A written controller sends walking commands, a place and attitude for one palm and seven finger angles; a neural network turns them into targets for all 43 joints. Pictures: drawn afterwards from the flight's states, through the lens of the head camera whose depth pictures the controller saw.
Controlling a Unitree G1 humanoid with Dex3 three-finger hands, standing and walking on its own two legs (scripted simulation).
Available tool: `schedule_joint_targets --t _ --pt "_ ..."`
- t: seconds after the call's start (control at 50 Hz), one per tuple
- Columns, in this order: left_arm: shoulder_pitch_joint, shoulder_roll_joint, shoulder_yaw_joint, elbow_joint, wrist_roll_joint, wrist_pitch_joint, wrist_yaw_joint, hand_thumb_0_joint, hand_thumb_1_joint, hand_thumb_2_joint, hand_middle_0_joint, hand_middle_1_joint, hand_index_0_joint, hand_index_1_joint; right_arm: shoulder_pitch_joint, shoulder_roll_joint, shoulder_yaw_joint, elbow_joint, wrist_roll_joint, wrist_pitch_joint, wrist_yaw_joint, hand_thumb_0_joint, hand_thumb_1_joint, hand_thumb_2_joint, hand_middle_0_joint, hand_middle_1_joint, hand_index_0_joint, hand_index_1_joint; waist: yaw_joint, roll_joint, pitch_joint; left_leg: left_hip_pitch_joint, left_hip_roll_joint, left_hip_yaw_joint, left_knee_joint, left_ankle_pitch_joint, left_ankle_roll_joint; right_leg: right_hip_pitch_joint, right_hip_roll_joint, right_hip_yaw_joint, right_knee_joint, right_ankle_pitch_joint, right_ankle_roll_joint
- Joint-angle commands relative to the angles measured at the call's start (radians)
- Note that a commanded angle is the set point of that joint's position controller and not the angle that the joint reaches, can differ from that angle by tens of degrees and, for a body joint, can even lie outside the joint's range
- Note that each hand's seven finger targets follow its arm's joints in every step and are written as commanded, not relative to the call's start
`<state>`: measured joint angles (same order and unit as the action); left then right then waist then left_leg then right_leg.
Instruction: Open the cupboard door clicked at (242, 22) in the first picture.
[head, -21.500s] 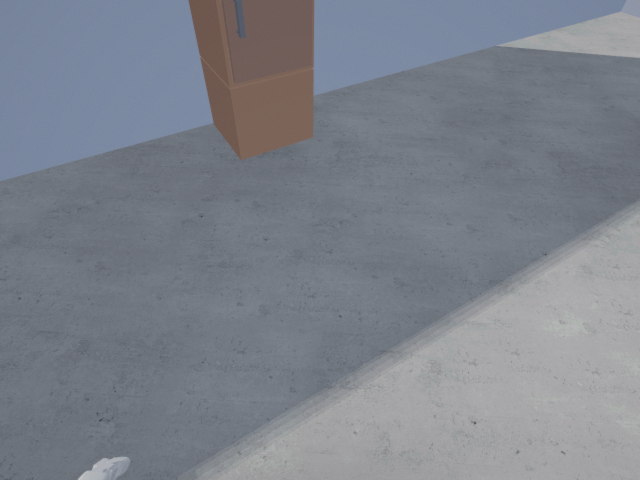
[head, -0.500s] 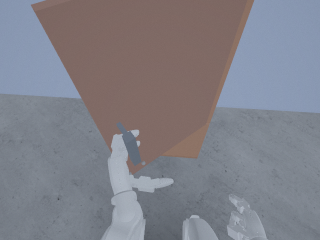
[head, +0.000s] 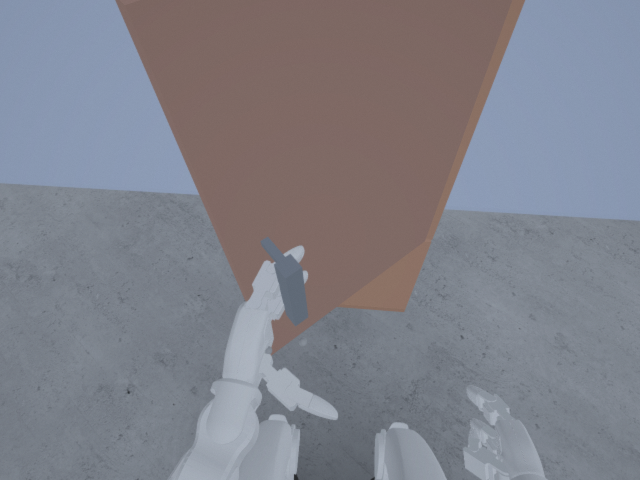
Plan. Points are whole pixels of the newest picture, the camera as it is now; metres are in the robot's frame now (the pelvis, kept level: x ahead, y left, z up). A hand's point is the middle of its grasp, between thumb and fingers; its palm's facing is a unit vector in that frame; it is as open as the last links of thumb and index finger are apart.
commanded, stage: slide the hand sideways off the handle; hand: left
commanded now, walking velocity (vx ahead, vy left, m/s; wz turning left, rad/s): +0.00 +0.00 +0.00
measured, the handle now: (284, 282) +0.34 +0.07 +0.04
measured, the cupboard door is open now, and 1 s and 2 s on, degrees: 43 44 44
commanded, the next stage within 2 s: draw the hand back to the body in 1.00 s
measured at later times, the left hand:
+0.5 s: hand (283, 368) +0.24 +0.06 +0.03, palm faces -0.10 -0.99 +0.00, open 16.0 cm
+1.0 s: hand (222, 393) +0.22 +0.12 +0.03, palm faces -0.01 -1.00 -0.04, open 16.1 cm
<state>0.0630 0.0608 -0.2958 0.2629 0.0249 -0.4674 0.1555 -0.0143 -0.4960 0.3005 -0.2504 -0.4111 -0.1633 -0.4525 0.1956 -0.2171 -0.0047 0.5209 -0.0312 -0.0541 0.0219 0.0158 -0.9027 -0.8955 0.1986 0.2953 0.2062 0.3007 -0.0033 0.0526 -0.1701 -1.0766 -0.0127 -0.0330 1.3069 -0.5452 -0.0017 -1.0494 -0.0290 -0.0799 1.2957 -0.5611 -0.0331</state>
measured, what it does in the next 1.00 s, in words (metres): stands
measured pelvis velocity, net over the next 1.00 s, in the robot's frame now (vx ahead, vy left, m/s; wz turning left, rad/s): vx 0.02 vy -0.02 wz -0.02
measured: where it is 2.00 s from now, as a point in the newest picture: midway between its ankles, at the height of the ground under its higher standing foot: outside the picture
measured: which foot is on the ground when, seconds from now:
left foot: down 0.00-1.00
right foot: down 0.00-1.00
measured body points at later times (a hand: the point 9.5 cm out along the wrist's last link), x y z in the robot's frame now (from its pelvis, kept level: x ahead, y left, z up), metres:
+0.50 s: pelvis +0.02 +0.00 +0.00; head +0.10 -0.01 +0.44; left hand +0.24 +0.11 +0.04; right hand +0.21 -0.22 -0.09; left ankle +0.05 +0.12 -0.62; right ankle +0.04 -0.11 -0.62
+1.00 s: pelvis +0.02 -0.02 -0.02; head +0.10 -0.02 +0.43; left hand +0.21 +0.18 +0.03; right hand +0.21 -0.25 -0.10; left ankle +0.05 +0.12 -0.62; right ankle +0.04 -0.11 -0.62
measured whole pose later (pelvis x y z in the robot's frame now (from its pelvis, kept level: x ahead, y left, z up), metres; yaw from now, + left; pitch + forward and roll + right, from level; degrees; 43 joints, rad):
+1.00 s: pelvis +0.02 -0.02 -0.02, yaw -1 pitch +20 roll -1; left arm 0.52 0.15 -0.01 -0.08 -0.16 -0.49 -0.12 -0.01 -0.50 0.30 -0.17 -0.31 -0.19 -0.33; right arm 0.20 -0.22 -0.02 0.43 0.01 -0.03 -0.04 0.02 -0.90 -0.90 0.20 0.30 0.20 0.30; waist 0.02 0.02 -0.20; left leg -1.12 0.02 -0.05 1.38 -0.61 -0.03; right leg -1.10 0.00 -0.09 1.37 -0.62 -0.06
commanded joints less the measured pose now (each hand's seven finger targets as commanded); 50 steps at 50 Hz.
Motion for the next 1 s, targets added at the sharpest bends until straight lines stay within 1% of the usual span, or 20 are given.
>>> schedule_joint_targets --t 0.0,0.06,0.08,0.1,0.16,0.18,0.22,0.28,0.42,0.46,0.6,0.64,0.7,0.74,0.78,0.82,0.88,0.94,0.96,0.98 --pt "-0.125 -0.165 -0.050 -0.285 -0.085 -0.049 -0.079 0.000 -0.500 0.300 -0.150 -0.300 -0.150 -0.300 -0.054 -0.099 -0.031 -0.198 0.024 -0.048 -0.013 0.000 -0.900 -0.900 0.200 0.300 0.200 0.300 -0.040 -0.114 -0.268 0.223 -0.012 -0.027 -0.218 0.072 0.021 0.151 0.021 0.033 -0.241 0.095 -0.012" --pt "-0.059 -0.136 -0.016 -0.316 -0.051 -0.040 -0.024 0.000 -0.500 0.300 -0.150 -0.300 -0.150 -0.300 -0.040 -0.099 -0.036 -0.213 0.016 -0.037 -0.006 0.000 -0.900 -0.900 0.200 0.300 0.200 0.300 -0.028 -0.151 -0.282 0.206 -0.011 -0.024 -0.205 0.111 0.021 0.159 0.021 0.031 -0.218 0.125 -0.008" --pt "-0.012 -0.114 -0.003 -0.313 -0.034 -0.040 -0.008 0.000 -0.500 0.300 -0.150 -0.300 -0.150 -0.300 -0.042 -0.100 -0.034 -0.221 0.012 -0.034 -0.002 0.000 -0.900 -0.900 0.200 0.300 0.200 0.300 -0.011 -0.134 -0.285 0.192 -0.013 -0.023 -0.205 0.125 0.019 0.165 0.021 0.031 -0.207 0.131 -0.012" --pt "-0.010 -0.113 -0.009 -0.330 -0.016 -0.046 0.002 0.000 -0.500 0.300 -0.150 -0.300 -0.150 -0.300 -0.042 -0.096 -0.034 -0.225 0.011 -0.029 0.003 0.000 -0.900 -0.900 0.200 0.300 0.200 0.300 -0.019 -0.132 -0.281 0.192 -0.012 -0.018 -0.196 0.126 0.019 0.149 0.019 0.035 -0.202 0.136 -0.010" --pt "0.026 -0.093 0.000 -0.357 0.021 -0.059 0.025 0.000 -0.500 0.300 -0.150 -0.300 -0.150 -0.300 -0.038 -0.091 -0.034 -0.233 0.006 -0.020 0.011 0.000 -0.900 -0.900 0.200 0.300 0.200 0.300 -0.014 -0.119 -0.277 0.180 -0.013 -0.009 -0.184 0.120 0.017 0.142 0.019 0.042 -0.195 0.132 -0.011" --pt "0.045 -0.065 0.020 -0.364 0.036 -0.061 0.031 0.000 -0.500 0.300 -0.150 -0.300 -0.150 -0.300 -0.036 -0.093 -0.036 -0.236 0.005 -0.018 0.011 0.000 -0.900 -0.900 0.200 0.300 0.200 0.300 -0.002 -0.108 -0.281 0.176 -0.013 -0.014 -0.185 0.139 0.015 0.145 0.022 0.041 -0.181 0.143 -0.016" --pt "0.105 -0.065 0.023 -0.385 0.034 -0.062 0.027 0.000 -0.500 0.300 -0.150 -0.300 -0.150 -0.300 -0.033 -0.086 -0.034 -0.245 0.005 -0.011 0.015 0.000 -0.900 -0.900 0.200 0.300 0.200 0.300 0.002 -0.096 -0.289 0.184 -0.014 -0.004 -0.183 0.153 0.013 0.158 0.023 0.045 -0.184 0.169 -0.015" --pt "0.175 -0.038 0.047 -0.428 0.025 -0.056 0.011 0.000 -0.500 0.300 -0.150 -0.300 -0.150 -0.300 -0.024 -0.086 -0.033 -0.261 0.006 0.000 0.014 0.000 -0.900 -0.900 0.200 0.300 0.200 0.300 0.013 -0.089 -0.298 0.182 -0.015 -0.001 -0.183 0.179 0.011 0.189 0.027 0.048 -0.180 0.206 -0.017" --pt "0.247 0.008 0.101 -0.484 -0.028 -0.067 -0.050 0.000 -0.500 0.300 -0.150 -0.300 -0.150 -0.300 -0.022 -0.083 -0.031 -0.260 0.013 0.002 -0.010 0.000 -0.900 -0.900 0.200 0.300 0.200 0.300 -0.012 -0.135 -0.246 0.140 -0.016 0.001 -0.151 0.154 0.016 0.193 0.031 0.059 -0.190 0.218 -0.004" --pt "0.278 0.004 0.098 -0.497 -0.040 -0.080 -0.071 0.000 -0.500 0.300 -0.150 -0.300 -0.150 -0.300 -0.023 -0.082 -0.031 -0.261 0.013 -0.006 -0.014 0.000 -0.900 -0.900 0.200 0.300 0.200 0.300 -0.012 -0.116 -0.245 0.137 -0.017 0.001 -0.143 0.164 0.015 0.187 0.031 0.059 -0.183 0.230 -0.004" --pt "0.408 0.061 0.174 -0.530 -0.079 -0.089 -0.135 0.000 -0.500 0.300 -0.150 -0.300 -0.150 -0.300 -0.026 -0.079 -0.039 -0.266 0.016 -0.015 -0.023 0.000 -0.900 -0.900 0.200 0.300 0.200 0.300 0.013 -0.088 -0.291 0.120 -0.019 0.012 -0.107 0.225 0.015 0.225 0.031 0.074 -0.159 0.318 -0.001" --pt "0.412 0.082 0.204 -0.539 -0.094 -0.082 -0.151 0.000 -0.500 0.300 -0.150 -0.300 -0.150 -0.300 -0.025 -0.079 -0.042 -0.266 0.019 -0.011 -0.028 0.000 -0.900 -0.900 0.200 0.300 0.200 0.300 0.007 -0.117 -0.286 0.101 -0.020 0.016 -0.098 0.205 0.016 0.240 0.029 0.086 -0.171 0.316 0.006" --pt "0.462 0.107 0.254 -0.540 -0.120 -0.076 -0.179 0.000 -0.500 0.300 -0.150 -0.300 -0.150 -0.300 -0.034 -0.074 -0.046 -0.262 0.024 -0.011 -0.038 0.000 -0.900 -0.900 0.200 0.300 0.200 0.300 0.019 -0.116 -0.291 0.076 -0.019 0.019 -0.084 0.215 0.014 0.274 0.024 0.109 -0.177 0.352 0.011" --pt "0.468 0.104 0.264 -0.543 -0.138 -0.073 -0.201 0.000 -0.500 0.300 -0.150 -0.300 -0.150 -0.300 -0.036 -0.074 -0.048 -0.258 0.029 -0.010 -0.043 0.000 -0.900 -0.900 0.200 0.300 0.200 0.300 0.009 -0.127 -0.271 0.066 -0.018 0.019 -0.082 0.197 0.014 0.269 0.023 0.112 -0.186 0.338 0.017" --pt "0.486 0.119 0.289 -0.554 -0.158 -0.075 -0.221 0.000 -0.500 0.300 -0.150 -0.300 -0.150 -0.300 -0.044 -0.076 -0.051 -0.257 0.031 -0.013 -0.049 0.000 -0.900 -0.900 0.200 0.300 0.200 0.300 0.017 -0.105 -0.271 0.059 -0.017 0.018 -0.078 0.196 0.014 0.268 0.026 0.115 -0.185 0.323 0.014" --pt "0.479 0.135 0.312 -0.540 -0.173 -0.078 -0.240 0.000 -0.500 0.300 -0.150 -0.300 -0.150 -0.300 -0.045 -0.077 -0.051 -0.251 0.032 -0.014 -0.055 0.000 -0.900 -0.900 0.200 0.300 0.200 0.300 0.008 -0.125 -0.253 0.034 -0.015 0.018 -0.066 0.173 0.012 0.264 0.018 0.130 -0.196 0.300 0.022" --pt "0.451 0.162 0.340 -0.548 -0.191 -0.088 -0.265 0.000 -0.500 0.300 -0.150 -0.300 -0.150 -0.300 -0.048 -0.083 -0.053 -0.243 0.033 -0.022 -0.065 0.000 -0.900 -0.900 0.200 0.300 0.200 0.300 0.006 -0.110 -0.240 0.012 -0.012 0.015 -0.051 0.149 0.014 0.241 0.019 0.144 -0.203 0.230 0.019" --pt "0.465 0.153 0.314 -0.573 -0.204 -0.105 -0.304 0.000 -0.500 0.300 -0.150 -0.300 -0.150 -0.300 -0.047 -0.087 -0.053 -0.244 0.035 -0.036 -0.068 0.000 -0.900 -0.900 0.200 0.300 0.200 0.300 -0.001 -0.083 -0.253 0.025 -0.011 0.014 -0.045 0.143 0.016 0.216 0.019 0.145 -0.198 0.218 0.020" --pt "0.437 0.133 0.274 -0.588 -0.206 -0.108 -0.321 0.000 -0.500 0.300 -0.150 -0.300 -0.150 -0.300 -0.042 -0.093 -0.051 -0.247 0.034 -0.042 -0.069 0.000 -0.900 -0.900 0.200 0.300 0.200 0.300 -0.022 -0.083 -0.245 0.030 -0.010 0.010 -0.042 0.136 0.021 0.193 0.020 0.136 -0.196 0.207 0.022" --pt "0.415 0.132 0.261 -0.602 -0.213 -0.107 -0.334 0.000 -0.500 0.300 -0.150 -0.300 -0.150 -0.300 -0.039 -0.098 -0.051 -0.247 0.035 -0.048 -0.071 0.000 -0.900 -0.900 0.200 0.300 0.200 0.300 -0.029 -0.076 -0.249 0.033 -0.009 0.004 -0.040 0.137 0.024 0.181 0.024 0.129 -0.191 0.193 0.017"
